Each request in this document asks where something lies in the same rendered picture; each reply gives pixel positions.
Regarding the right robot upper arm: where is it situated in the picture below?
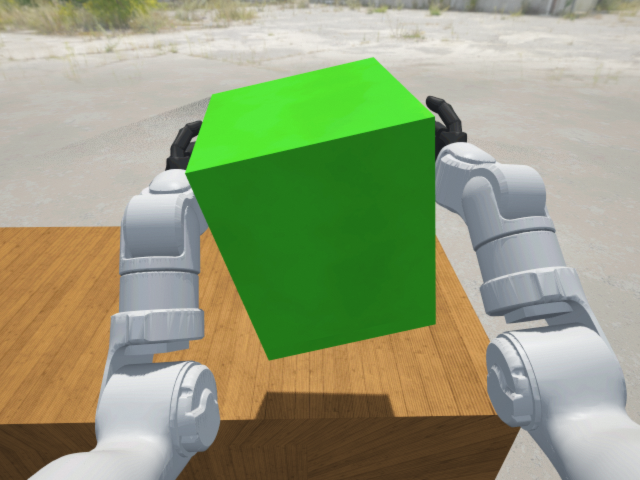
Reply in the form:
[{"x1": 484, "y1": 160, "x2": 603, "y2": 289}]
[{"x1": 486, "y1": 322, "x2": 640, "y2": 480}]

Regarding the carton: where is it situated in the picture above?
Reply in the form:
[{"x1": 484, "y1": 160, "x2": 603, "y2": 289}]
[{"x1": 185, "y1": 57, "x2": 436, "y2": 361}]

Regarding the pedestal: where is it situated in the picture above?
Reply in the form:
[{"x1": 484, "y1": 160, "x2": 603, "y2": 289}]
[{"x1": 0, "y1": 226, "x2": 521, "y2": 480}]

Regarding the left robot hand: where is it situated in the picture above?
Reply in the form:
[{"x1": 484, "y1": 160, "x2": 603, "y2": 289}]
[{"x1": 165, "y1": 120, "x2": 202, "y2": 171}]

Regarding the robot right forearm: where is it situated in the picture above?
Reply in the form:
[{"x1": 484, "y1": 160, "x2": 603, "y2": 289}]
[{"x1": 435, "y1": 142, "x2": 627, "y2": 407}]

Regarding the left robot upper arm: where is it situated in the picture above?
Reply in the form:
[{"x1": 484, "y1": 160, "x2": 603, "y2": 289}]
[{"x1": 27, "y1": 360, "x2": 220, "y2": 480}]

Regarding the robot left forearm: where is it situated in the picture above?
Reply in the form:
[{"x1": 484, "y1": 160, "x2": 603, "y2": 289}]
[{"x1": 95, "y1": 169, "x2": 209, "y2": 439}]

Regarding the right robot hand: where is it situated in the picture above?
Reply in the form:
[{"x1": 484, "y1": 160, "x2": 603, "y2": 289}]
[{"x1": 426, "y1": 96, "x2": 467, "y2": 162}]

